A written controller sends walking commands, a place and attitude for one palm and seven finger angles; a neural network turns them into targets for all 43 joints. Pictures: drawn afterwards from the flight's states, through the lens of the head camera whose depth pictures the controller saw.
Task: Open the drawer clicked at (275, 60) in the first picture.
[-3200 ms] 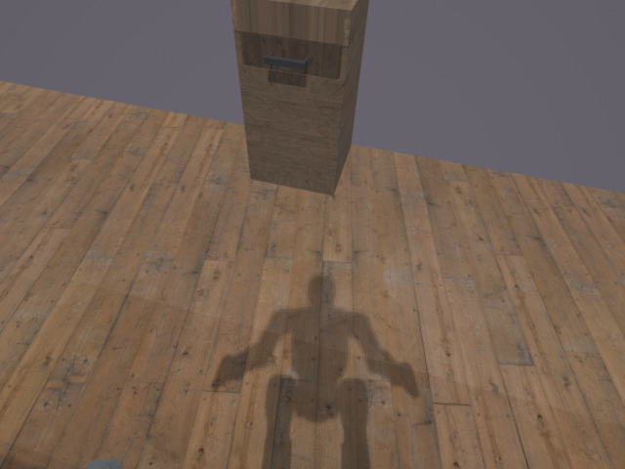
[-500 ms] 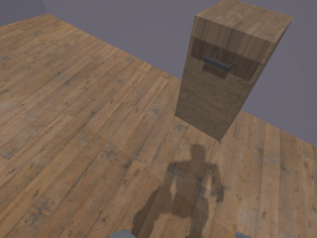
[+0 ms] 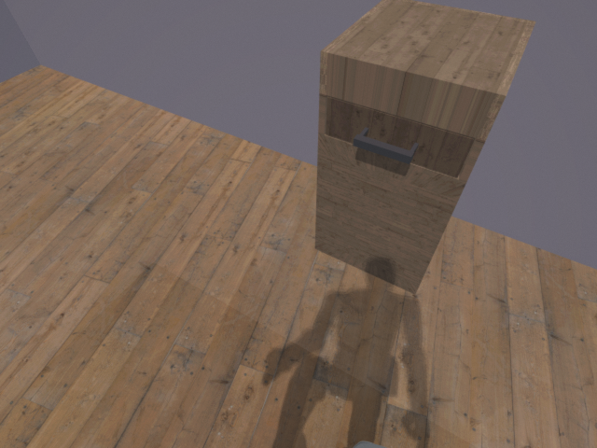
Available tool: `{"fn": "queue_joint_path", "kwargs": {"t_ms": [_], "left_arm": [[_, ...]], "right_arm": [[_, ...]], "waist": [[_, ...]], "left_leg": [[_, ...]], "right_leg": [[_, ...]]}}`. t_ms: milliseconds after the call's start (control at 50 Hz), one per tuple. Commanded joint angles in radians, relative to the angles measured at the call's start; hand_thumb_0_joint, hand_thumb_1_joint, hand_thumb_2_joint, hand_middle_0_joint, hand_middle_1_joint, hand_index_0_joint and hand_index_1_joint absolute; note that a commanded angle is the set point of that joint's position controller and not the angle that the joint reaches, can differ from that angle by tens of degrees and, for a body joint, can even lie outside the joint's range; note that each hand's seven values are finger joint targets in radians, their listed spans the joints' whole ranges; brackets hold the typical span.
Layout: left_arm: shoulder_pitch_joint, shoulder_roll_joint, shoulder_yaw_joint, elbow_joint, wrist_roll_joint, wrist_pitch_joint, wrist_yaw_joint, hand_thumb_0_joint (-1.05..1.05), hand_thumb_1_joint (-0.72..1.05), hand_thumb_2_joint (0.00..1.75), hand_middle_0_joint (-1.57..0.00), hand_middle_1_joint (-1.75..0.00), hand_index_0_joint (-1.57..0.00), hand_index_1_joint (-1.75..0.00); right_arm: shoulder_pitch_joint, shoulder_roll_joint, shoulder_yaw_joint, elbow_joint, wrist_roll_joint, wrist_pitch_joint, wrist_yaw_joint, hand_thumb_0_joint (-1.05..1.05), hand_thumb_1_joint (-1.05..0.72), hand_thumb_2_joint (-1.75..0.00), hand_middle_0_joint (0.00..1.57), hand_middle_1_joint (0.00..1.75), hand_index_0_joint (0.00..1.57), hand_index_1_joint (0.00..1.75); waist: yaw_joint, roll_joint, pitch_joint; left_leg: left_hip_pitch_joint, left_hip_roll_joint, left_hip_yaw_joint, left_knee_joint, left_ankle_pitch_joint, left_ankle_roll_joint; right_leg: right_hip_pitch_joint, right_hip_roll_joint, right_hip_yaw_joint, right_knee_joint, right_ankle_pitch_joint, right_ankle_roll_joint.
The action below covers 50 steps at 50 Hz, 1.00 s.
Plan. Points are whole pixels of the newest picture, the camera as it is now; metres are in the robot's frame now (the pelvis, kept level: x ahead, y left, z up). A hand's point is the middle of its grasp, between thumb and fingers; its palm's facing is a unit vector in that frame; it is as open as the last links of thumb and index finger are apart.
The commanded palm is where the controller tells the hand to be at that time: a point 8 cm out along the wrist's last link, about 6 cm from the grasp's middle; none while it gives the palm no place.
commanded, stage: turn to face it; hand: left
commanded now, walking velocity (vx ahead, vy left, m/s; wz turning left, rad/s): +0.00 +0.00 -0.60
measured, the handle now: (386, 143) +0.84 -0.20 -0.11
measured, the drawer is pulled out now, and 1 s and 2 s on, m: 0.00 0.00 0.00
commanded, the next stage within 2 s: take the last steps up to it in 0.74 s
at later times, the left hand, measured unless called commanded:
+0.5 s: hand (170, 439) +0.17 +0.21 -0.17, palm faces -0.15 -0.97 -0.20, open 7.4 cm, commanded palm none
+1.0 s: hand (227, 374) +0.26 +0.13 -0.15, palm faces -0.43 -0.87 -0.23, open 7.4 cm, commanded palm none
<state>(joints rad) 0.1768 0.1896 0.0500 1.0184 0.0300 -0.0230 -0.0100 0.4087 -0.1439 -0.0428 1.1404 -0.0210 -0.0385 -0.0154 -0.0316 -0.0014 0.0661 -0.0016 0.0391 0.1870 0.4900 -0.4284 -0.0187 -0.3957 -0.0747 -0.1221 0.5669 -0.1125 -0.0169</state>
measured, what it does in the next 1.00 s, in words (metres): steps on the spot, turning right: left foot, then right foot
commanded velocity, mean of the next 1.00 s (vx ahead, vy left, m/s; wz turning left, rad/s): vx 0.05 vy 0.00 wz -0.38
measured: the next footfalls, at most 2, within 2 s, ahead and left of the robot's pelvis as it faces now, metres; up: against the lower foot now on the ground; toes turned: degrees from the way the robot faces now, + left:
left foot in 0.48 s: +0.14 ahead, +0.13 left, +0.00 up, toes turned -11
right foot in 0.90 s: +0.05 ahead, -0.10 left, +0.00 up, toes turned -30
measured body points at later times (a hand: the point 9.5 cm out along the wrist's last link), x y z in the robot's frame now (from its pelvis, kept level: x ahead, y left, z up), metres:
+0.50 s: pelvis +0.06 +0.03 +0.01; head +0.09 +0.05 +0.45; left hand +0.18 +0.26 -0.15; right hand +0.13 -0.24 -0.11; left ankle +0.10 +0.14 -0.73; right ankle +0.10 -0.10 -0.72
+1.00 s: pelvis +0.09 +0.01 +0.01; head +0.10 -0.01 +0.46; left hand +0.28 +0.18 -0.13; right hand -0.04 -0.20 -0.15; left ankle +0.10 +0.13 -0.68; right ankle +0.01 -0.08 -0.72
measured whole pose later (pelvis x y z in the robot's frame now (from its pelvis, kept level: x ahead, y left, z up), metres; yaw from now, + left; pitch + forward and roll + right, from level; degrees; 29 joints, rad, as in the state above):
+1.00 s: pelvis +0.09 +0.01 +0.01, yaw -26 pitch +0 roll -1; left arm 0.15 0.17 0.04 0.97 0.02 0.00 0.01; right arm 0.31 -0.22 -0.05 1.06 -0.02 0.05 -0.01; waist -0.04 0.05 0.05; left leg -0.37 0.10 0.11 0.94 -0.52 -0.04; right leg -0.19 -0.01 -0.08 0.51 -0.32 -0.01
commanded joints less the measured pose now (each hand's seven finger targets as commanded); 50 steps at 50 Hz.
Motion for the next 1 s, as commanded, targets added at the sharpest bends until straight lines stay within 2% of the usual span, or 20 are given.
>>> {"fn": "queue_joint_path", "kwargs": {"t_ms": [0, 20, 80, 120, 220, 320, 400, 420, 460, 480, 520, 580, 680, 780, 840, 860, 880, 900, 920, 980], "left_arm": [[0.357, 0.240, 0.051, 0.035, -0.023, -0.027, 0.019, 0.00, 0.90, 0.90, -0.20, -0.30, -0.20, -0.30], [0.266, 0.234, 0.056, 0.009, -0.022, -0.022, 0.026, 0.00, 0.90, 0.90, -0.20, -0.30, -0.20, -0.30], [0.060, 0.145, 0.043, -0.056, -0.020, -0.005, 0.037, 0.00, 0.90, 0.90, -0.20, -0.30, -0.20, -0.30], [0.027, 0.143, 0.043, -0.068, -0.014, -0.002, 0.033, 0.00, 0.90, 0.90, -0.20, -0.30, -0.20, -0.30], [0.038, 0.165, 0.057, -0.084, -0.009, 0.017, 0.023, 0.00, 0.90, 0.90, -0.20, -0.30, -0.20, -0.30], [0.048, 0.200, 0.071, -0.114, -0.004, 0.034, 0.017, 0.00, 0.90, 0.90, -0.20, -0.30, -0.20, -0.30], [0.004, 0.206, 0.075, -0.149, -0.009, 0.052, 0.018, 0.00, 0.90, 0.90, -0.20, -0.30, -0.20, -0.30], [-0.007, 0.188, 0.069, -0.161, -0.015, 0.057, 0.016, 0.00, 0.90, 0.90, -0.20, -0.30, -0.20, -0.30], [0.012, 0.108, 0.056, -0.203, -0.021, 0.060, 0.001, 0.00, 0.90, 0.90, -0.20, -0.30, -0.20, -0.30], [0.002, 0.150, 0.065, -0.192, -0.005, 0.070, 0.004, 0.00, 0.90, 0.90, -0.20, -0.30, -0.20, -0.30], [0.054, 0.151, 0.080, -0.153, 0.001, 0.075, -0.012, 0.00, 0.90, 0.90, -0.20, -0.30, -0.20, -0.30], [0.069, 0.117, 0.065, -0.138, -0.005, 0.077, -0.017, 0.00, 0.90, 0.90, -0.20, -0.30, -0.20, -0.30], [-0.026, 0.089, 0.040, -0.152, -0.010, 0.071, -0.009, 0.00, 0.90, 0.90, -0.20, -0.30, -0.20, -0.30], [-0.060, 0.077, 0.023, -0.145, -0.013, 0.060, -0.003, 0.00, 0.90, 0.90, -0.20, -0.30, -0.20, -0.30], [0.052, 0.103, 0.027, -0.097, -0.013, 0.040, 0.004, 0.00, 0.90, 0.90, -0.20, -0.30, -0.20, -0.30], [0.115, 0.166, 0.036, -0.071, -0.006, 0.028, 0.012, 0.00, 0.90, 0.90, -0.20, -0.30, -0.20, -0.30], [0.157, 0.247, 0.050, -0.048, -0.003, 0.017, 0.024, 0.00, 0.90, 0.90, -0.20, -0.30, -0.20, -0.30], [0.202, 0.248, 0.052, -0.039, -0.014, 0.019, 0.030, 0.00, 0.90, 0.90, -0.20, -0.30, -0.20, -0.30], [0.177, 0.229, 0.054, -0.031, -0.012, 0.017, 0.033, 0.00, 0.90, 0.90, -0.20, -0.30, -0.20, -0.30], [0.063, 0.162, 0.035, -0.049, -0.006, 0.004, 0.032, 0.00, 0.90, 0.90, -0.20, -0.30, -0.20, -0.30]], "right_arm": [[0.002, -0.101, -0.019, -0.095, 0.018, -0.015, -0.020, 0.00, -0.90, -0.90, 0.20, 0.30, 0.20, 0.30], [-0.038, -0.093, -0.019, -0.100, 0.017, -0.005, -0.020, 0.00, -0.90, -0.90, 0.20, 0.30, 0.20, 0.30], [-0.084, -0.093, -0.020, -0.103, 0.005, 0.029, -0.013, 0.00, -0.90, -0.90, 0.20, 0.30, 0.20, 0.30], [-0.060, -0.083, -0.020, -0.104, -0.002, 0.051, -0.012, 0.00, -0.90, -0.90, 0.20, 0.30, 0.20, 0.30], [-0.136, -0.101, -0.028, -0.166, -0.004, 0.062, -0.006, 0.00, -0.90, -0.90, 0.20, 0.30, 0.20, 0.30], [-0.227, -0.123, -0.028, -0.238, 0.008, 0.054, -0.008, 0.00, -0.90, -0.90, 0.20, 0.30, 0.20, 0.30], [-0.160, -0.132, -0.027, -0.245, 0.017, 0.041, -0.018, 0.00, -0.90, -0.90, 0.20, 0.30, 0.20, 0.30], [-0.124, -0.153, -0.030, -0.239, 0.017, 0.033, -0.023, 0.00, -0.90, -0.90, 0.20, 0.30, 0.20, 0.30], [-0.141, -0.304, -0.053, -0.283, -0.001, 0.034, -0.025, 0.00, -0.90, -0.90, 0.20, 0.30, 0.20, 0.30], [-0.196, -0.293, -0.049, -0.295, -0.002, 0.037, -0.024, 0.00, -0.90, -0.90, 0.20, 0.30, 0.20, 0.30], [-0.299, -0.227, -0.028, -0.321, -0.007, 0.033, -0.026, 0.00, -0.90, -0.90, 0.20, 0.30, 0.20, 0.30], [-0.266, -0.199, -0.022, -0.305, -0.001, 0.022, -0.027, 0.00, -0.90, -0.90, 0.20, 0.30, 0.20, 0.30], [-0.108, -0.219, -0.037, -0.231, -0.003, 0.021, -0.026, 0.00, -0.90, -0.90, 0.20, 0.30, 0.20, 0.30], [-0.070, -0.247, -0.052, -0.183, -0.005, 0.034, -0.017, 0.00, -0.90, -0.90, 0.20, 0.30, 0.20, 0.30], [-0.087, -0.233, -0.048, -0.170, 0.004, 0.037, -0.012, 0.00, -0.90, -0.90, 0.20, 0.30, 0.20, 0.30], [-0.077, -0.188, -0.038, -0.176, 0.013, 0.034, -0.005, 0.00, -0.90, -0.90, 0.20, 0.30, 0.20, 0.30], [-0.118, -0.106, -0.012, -0.209, 0.009, 0.031, 0.000, 0.00, -0.90, -0.90, 0.20, 0.30, 0.20, 0.30], [-0.192, -0.133, -0.012, -0.222, 0.004, 0.044, -0.012, 0.00, -0.90, -0.90, 0.20, 0.30, 0.20, 0.30], [-0.215, -0.131, -0.013, -0.217, 0.003, 0.045, -0.010, 0.00, -0.90, -0.90, 0.20, 0.30, 0.20, 0.30], [-0.160, -0.128, -0.020, -0.173, -0.007, 0.035, 0.013, 0.00, -0.90, -0.90, 0.20, 0.30, 0.20, 0.30]], "waist": [[0.131, -0.232, -0.210], [0.112, -0.247, -0.212], [0.032, -0.052, -0.113], [0.006, -0.097, -0.107], [0.027, -0.113, -0.108], [0.054, -0.132, -0.104], [0.017, -0.142, -0.113], [-0.002, -0.102, -0.122], [0.000, 0.328, -0.060], [0.006, 0.306, -0.040], [0.070, 0.145, -0.006], [0.059, 0.161, -0.039], [-0.009, 0.167, -0.082], [-0.026, 0.231, -0.093], [0.035, 0.148, -0.143], [0.057, 0.001, -0.197], [0.082, -0.249, -0.178], [0.128, -0.229, -0.150], [0.114, -0.258, -0.092], [0.044, -0.135, -0.032]], "left_leg": [[-0.482, -0.002, -0.082, 0.738, -0.204, -0.011], [-0.503, 0.039, -0.158, 0.787, -0.164, -0.015], [-0.465, 0.099, -0.171, 0.716, 0.013, -0.035], [-0.437, 0.088, -0.153, 0.643, 0.047, -0.049], [-0.465, 0.062, -0.146, 0.516, 0.079, -0.062], [-0.402, 0.021, -0.148, 0.318, 0.024, -0.054], [-0.209, -0.014, -0.144, 0.047, 0.109, -0.032], [-0.084, 0.008, -0.143, -0.074, 0.160, -0.022], [-0.076, 0.408, -0.548, -0.313, 0.068, 0.122], [-0.214, 0.453, -0.558, -0.313, 0.057, 0.161], [-0.289, 0.314, -0.353, -0.280, 0.129, 0.138], [-0.193, 0.241, -0.193, -0.214, 0.402, 0.129], [-0.005, 0.280, -0.177, -0.127, 0.771, 0.162], [-0.010, 0.291, -0.159, -0.074, 0.827, 0.147], [-0.106, 0.246, -0.102, 0.042, 0.629, 0.066], [-0.280, 0.203, -0.039, 0.168, 0.389, 0.013], [-0.557, 0.079, 0.018, 0.354, -0.146, -0.038], [-0.587, 0.072, -0.104, 0.479, -0.223, -0.036], [-0.635, 0.076, -0.135, 0.557, -0.189, -0.030], [-0.584, 0.098, -0.122, 0.544, -0.031, -0.035]], "right_leg": [[0.503, -0.380, 0.523, -0.190, 0.697, -0.247], [0.417, -0.350, 0.515, -0.225, 0.551, -0.248], [0.168, -0.229, 0.335, -0.277, 0.266, -0.176], [0.099, -0.184, 0.284, -0.288, 0.212, -0.147], [0.105, -0.141, 0.346, -0.311, -0.018, -0.141], [0.113, -0.136, 0.448, -0.290, -0.049, -0.159], [0.046, -0.092, 0.477, -0.225, -0.053, -0.115], [-0.033, -0.045, 0.439, -0.176, -0.095, -0.071], [-0.263, 0.151, 0.169, 0.243, -0.432, 0.038], [-0.222, 0.085, 0.198, 0.417, -0.434, 0.052], [-0.179, 0.077, 0.168, 0.607, -0.310, 0.063], [-0.182, 0.053, 0.130, 0.610, -0.247, 0.083], [-0.145, 0.035, 0.077, 0.378, -0.332, 0.089], [0.001, 0.057, 0.033, 0.127, -0.333, 0.057], [0.252, 0.047, 0.030, -0.194, -0.051, 0.032], [0.467, -0.094, 0.168, -0.224, 0.092, -0.016], [0.592, -0.313, 0.402, -0.232, 0.340, -0.119], [0.497, -0.332, 0.420, -0.242, 0.320, -0.200], [0.451, -0.299, 0.424, -0.265, 0.202, -0.221], [0.332, -0.212, 0.268, -0.289, 0.000, -0.170]]}}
